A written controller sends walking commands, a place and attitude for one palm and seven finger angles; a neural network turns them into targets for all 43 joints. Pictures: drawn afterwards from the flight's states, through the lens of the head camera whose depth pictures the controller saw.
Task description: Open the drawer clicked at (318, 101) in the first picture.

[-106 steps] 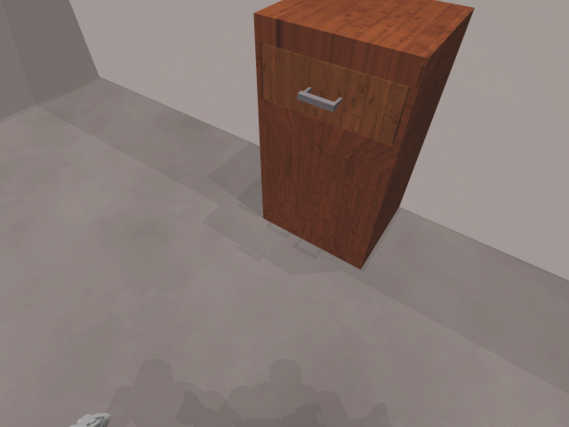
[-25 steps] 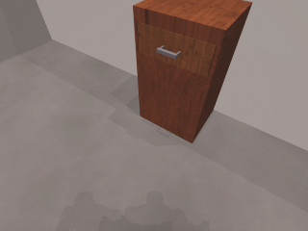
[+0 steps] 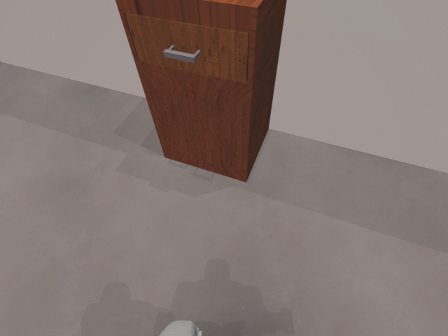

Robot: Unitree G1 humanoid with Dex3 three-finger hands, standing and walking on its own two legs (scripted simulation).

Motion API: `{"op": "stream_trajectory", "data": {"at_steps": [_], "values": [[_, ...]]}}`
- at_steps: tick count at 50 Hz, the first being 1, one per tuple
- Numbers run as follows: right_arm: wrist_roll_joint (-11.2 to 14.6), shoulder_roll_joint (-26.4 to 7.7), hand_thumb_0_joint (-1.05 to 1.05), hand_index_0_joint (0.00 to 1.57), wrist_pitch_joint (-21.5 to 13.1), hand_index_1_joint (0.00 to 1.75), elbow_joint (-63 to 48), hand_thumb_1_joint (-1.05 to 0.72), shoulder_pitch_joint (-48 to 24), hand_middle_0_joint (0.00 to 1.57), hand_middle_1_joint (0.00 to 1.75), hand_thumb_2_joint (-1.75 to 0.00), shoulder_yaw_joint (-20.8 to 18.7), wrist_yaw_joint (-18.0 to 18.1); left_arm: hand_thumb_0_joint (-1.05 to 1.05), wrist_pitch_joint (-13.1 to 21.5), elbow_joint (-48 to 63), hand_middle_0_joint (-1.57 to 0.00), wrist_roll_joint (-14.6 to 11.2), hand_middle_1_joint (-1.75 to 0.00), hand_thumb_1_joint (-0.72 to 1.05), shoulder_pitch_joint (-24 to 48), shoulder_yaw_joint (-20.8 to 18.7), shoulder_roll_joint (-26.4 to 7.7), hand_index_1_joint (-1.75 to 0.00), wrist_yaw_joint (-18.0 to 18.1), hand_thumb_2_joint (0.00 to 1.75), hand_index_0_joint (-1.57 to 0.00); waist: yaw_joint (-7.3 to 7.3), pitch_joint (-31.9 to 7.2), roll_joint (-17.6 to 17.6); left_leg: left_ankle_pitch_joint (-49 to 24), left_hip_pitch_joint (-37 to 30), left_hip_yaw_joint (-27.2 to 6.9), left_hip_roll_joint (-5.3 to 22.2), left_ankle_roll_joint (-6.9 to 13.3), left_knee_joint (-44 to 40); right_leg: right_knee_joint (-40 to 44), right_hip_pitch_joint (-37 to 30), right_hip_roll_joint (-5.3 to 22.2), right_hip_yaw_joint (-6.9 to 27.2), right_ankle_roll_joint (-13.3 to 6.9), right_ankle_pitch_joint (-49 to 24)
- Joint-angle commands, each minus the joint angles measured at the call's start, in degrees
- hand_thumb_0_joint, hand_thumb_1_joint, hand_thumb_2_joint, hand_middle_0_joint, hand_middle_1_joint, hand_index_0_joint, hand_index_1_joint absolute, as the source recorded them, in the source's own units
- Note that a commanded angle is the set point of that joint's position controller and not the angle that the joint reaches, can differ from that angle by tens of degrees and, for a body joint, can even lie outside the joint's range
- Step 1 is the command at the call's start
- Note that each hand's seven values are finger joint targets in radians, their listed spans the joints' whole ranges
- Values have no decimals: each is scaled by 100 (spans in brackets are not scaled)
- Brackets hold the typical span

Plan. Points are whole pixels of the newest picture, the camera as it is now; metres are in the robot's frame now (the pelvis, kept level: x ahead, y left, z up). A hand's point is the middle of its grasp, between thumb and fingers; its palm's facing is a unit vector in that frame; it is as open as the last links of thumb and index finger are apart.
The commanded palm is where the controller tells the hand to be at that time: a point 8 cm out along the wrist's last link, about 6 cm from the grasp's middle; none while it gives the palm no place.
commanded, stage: turn to face it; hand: left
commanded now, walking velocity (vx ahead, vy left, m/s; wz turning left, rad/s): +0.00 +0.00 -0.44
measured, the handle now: (182, 53) +0.99 +0.24 -0.04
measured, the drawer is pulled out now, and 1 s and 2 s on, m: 0.00 0.00 0.00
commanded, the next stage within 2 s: take the last steps up to it in 0.36 s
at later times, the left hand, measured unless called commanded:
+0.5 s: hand out of the picture +0.11 +0.25 -0.16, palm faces -0.19 -0.96 -0.22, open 7.4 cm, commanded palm none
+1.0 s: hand out of the picture +0.07 +0.30 -0.20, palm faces -0.12 -0.97 -0.19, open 7.3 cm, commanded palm none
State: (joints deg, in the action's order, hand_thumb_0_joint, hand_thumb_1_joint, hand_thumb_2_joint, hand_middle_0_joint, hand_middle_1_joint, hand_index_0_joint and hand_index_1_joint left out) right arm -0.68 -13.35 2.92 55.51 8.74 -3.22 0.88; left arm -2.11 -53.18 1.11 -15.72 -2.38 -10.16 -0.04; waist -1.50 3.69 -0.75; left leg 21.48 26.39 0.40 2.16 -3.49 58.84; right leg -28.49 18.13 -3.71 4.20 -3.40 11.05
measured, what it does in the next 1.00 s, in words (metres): steps to the left: left foot, then right foot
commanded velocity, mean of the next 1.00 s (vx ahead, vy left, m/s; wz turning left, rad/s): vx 0.17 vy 0.08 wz -0.07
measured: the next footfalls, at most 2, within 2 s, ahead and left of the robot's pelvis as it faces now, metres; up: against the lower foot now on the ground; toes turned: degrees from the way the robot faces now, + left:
left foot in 0.22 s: +0.02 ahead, +0.15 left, +0.00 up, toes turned -7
right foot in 0.60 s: -0.03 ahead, -0.08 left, +0.00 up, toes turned -17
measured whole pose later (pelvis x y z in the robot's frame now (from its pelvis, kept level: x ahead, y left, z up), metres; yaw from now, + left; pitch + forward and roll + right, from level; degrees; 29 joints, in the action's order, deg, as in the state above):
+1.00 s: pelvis +0.10 +0.11 -0.02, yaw -11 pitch +0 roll -1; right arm -1.3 -11.9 -1.1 56.9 17.8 -3.6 -2.4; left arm 0.8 -63.8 1.9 -24.4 -3.9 -11.5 0.6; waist -0.2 0.8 2.0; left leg 14.4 24.5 6.4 4.3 0.5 38.7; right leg -36.1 4.8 9.2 -4.1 3.9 28.4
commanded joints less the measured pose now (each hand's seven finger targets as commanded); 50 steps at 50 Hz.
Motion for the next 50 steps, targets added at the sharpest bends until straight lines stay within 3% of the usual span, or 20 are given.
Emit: {"op": "stream_trajectory", "data": {"at_steps": [1, 7, 9, 10, 11, 12, 15, 17, 23, 27, 28, 29, 30, 32, 36, 44, 47, 48, 49, 50], "values": [[-5, -434, 0, 20, -182, 30, -501, -90, -141, 20, 30, -90, -113, 73, 0, 116, 332, -20, 29, -30, 90, -199, -377, -1303, -30, 76, 90, -20, -89, -723, 785, 88, 155, -42, 5, -12, -528, 1048, -888, 1385, 1902, -685, -790], [72, -429, 0, 20, -281, 30, -514, -90, 177, 20, 30, -90, -74, 125, 0, 50, 412, -20, 58, -30, 90, 32, -422, -1362, -30, 91, 90, -20, 10, -899, 987, 205, -675, -61, -150, 164, -2129, 934, -709, 1265, 2249, -644, -1032], [90, -406, 0, 20, -339, 30, -377, -90, 753, 20, 30, -90, -67, 158, 0, 22, 454, -20, 32, -30, 90, 313, -406, -1310, -30, 96, 90, -20, 321, -940, 868, -516, -1740, -6, -161, 228, -3327, 670, -39, 1045, 2050, -326, -673], [76, -610, 0, 20, -396, 30, -331, -90, 950, 20, 30, -90, -84, 186, 0, 13, 534, -20, -7, -30, 90, 351, -361, -1132, -30, 76, 90, -20, 396, -986, 291, -555, -2486, -336, 221, 388, -3849, 274, 665, 644, 1674, -56, -64], [-11, -1076, 0, 20, -409, 30, -416, -90, 881, 20, 30, -90, -167, 182, 0, -2, 637, -20, -40, -30, 90, 319, -308, -809, -30, 14, 90, -20, 387, -748, -1174, -295, -2779, -1792, 1481, 816, -4509, -853, 1731, -118, 794, 259, 1066], [-36, -1303, 0, 20, -354, 30, -589, -90, 685, 20, 30, -90, -187, 179, 0, 11, 727, -20, 21, -30, 90, 419, -335, -832, -30, -4, 90, -20, 330, -339, -1452, -489, -1873, -2364, 2375, 1265, -4734, -2175, 1797, -164, 47, 514, 1922], [-89, -744, 0, 20, -404, 30, -633, -90, 59, 20, 30, -90, -8, 202, 0, -32, 361, -20, 76, -30, 90, 169, -407, -921, -30, -69, 90, -20, -52, -94, -693, -1814, -1196, -1152, 1549, 1246, -4376, -3747, 1458, 178, 53, 605, 1233], [-88, -694, 0, 20, -436, 30, -560, -90, 271, 20, 30, -90, 3, 200, 0, -35, 314, -20, 51, -30, 90, 178, -316, -741, -30, -98, 90, -20, 31, -250, -742, -2759, -1687, -574, 1203, 1175, -4086, -3563, 1469, 254, -180, 654, 1108], [-94, -798, 0, 20, -376, 30, -155, -90, 1006, 20, 30, -90, -81, 175, 0, -46, 400, -20, 8, -30, 90, 752, -152, -531, -30, -77, 90, -20, 392, -279, -893, -3637, -2133, -392, 1407, 1281, -3781, -1814, 749, 416, -639, 622, 1372], [-95, -749, 0, 20, -368, 30, 123, -90, 1169, 20, 30, -90, -44, 97, 0, 134, 139, -20, 35, -30, 90, 270, -90, -413, -30, -60, 90, -20, 168, -501, -760, -1637, -1597, -350, 1187, 1062, -3585, -42, -728, 313, -923, 421, 784], [-61, -590, 0, 20, -389, 30, 208, -90, 1188, 20, 30, -90, -8, 61, 0, 210, -20, -20, 42, -30, 90, -38, -100, -518, -30, -36, 90, -20, 17, -572, -377, -930, -1218, -126, 911, 815, -3220, 645, -1410, 473, -783, 355, 402], [7, -296, 0, 20, -429, 30, 199, -90, 1295, 20, 30, -90, 51, 6, 0, 301, -182, -20, 67, -30, 90, -347, -150, -893, -30, 21, 90, -20, -69, -663, 410, -75, -83, 269, 515, 544, -2422, 992, -2546, 1365, 182, 48, 664], [-20, -78, 0, 20, -449, 30, -33, -90, 980, 20, 30, -90, 106, -17, 0, 332, -342, -20, 60, -30, 90, -905, -282, -1409, -30, 75, 90, -20, -357, -479, 1579, 1268, 1117, 739, 21, 267, -1284, 1511, -2874, 2661, 1898, -574, 774], [-106, -346, 0, 20, -378, 30, -214, -90, 308, 20, 30, -90, 20, -74, 0, 389, -484, -20, 25, -30, 90, -1044, -309, -1399, -30, 131, 90, -20, -466, 80, 1452, 852, 1522, 75, 291, 293, -203, 1881, -1975, 2779, 2259, -921, 1412], [-112, -120, 0, 20, -289, 30, 96, -90, 876, 20, 30, -90, -50, -226, 0, 499, -382, -20, 53, -30, 90, -405, -195, -840, -30, 146, 90, -20, 89, 436, 905, -416, 953, 215, 476, 174, -88, 1983, -878, 2238, 500, -437, 1096], [-23, 17, 0, 20, -334, 30, -189, -90, 725, 20, 30, -90, -89, -403, 0, 564, -607, -20, 124, -30, 90, -483, -277, -1099, -30, 132, 90, -20, 151, 565, 1045, -681, -98, 541, 390, 243, -1622, 1858, -321, 2234, -282, -169, 1238], [-46, -201, 0, 20, -445, 30, 71, -90, 1624, 20, 30, -90, -108, -339, 0, 483, -642, -20, 114, -30, 90, -454, -315, -1108, -30, 119, 90, -20, 539, 146, 522, -610, -1746, 792, 98, 309, -2594, 483, 45, 1893, -742, 29, 920], [-105, -623, 0, 20, -497, 30, 331, -90, 2500, 20, 30, -90, -203, -254, 0, 453, -642, -20, 73, -30, 90, -593, -268, -825, -30, 78, 90, -20, 837, -399, -632, -256, -2657, 449, 270, 414, -3032, -1235, 217, 1401, -1237, 164, 605], [-153, -1297, 0, 20, -533, 30, 443, -90, 3072, 20, 30, -90, -338, -158, 0, 408, -435, -20, -20, -30, 90, -683, -223, -403, -30, 36, 90, -20, 898, -702, -2395, 251, -3155, -1870, 1704, 893, -3962, -3299, 1449, 500, -1562, 436, 2383], [-99, -1334, 0, 20, -486, 30, 496, -90, 3008, 20, 30, -90, -291, -63, 0, 404, -243, -20, -20, -30, 90, -365, -153, -311, -30, 50, 90, -20, 900, -816, -2291, 1176, -2929, -2793, 2015, 1243, -4799, -4415, 1963, 488, -836, 289, 2549]]}}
